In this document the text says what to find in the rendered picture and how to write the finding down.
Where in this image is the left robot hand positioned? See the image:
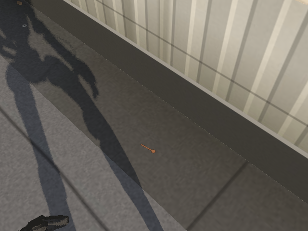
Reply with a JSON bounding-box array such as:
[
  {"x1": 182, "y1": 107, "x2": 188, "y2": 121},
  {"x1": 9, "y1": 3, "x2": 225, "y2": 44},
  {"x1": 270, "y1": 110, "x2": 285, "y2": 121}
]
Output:
[{"x1": 18, "y1": 215, "x2": 69, "y2": 231}]

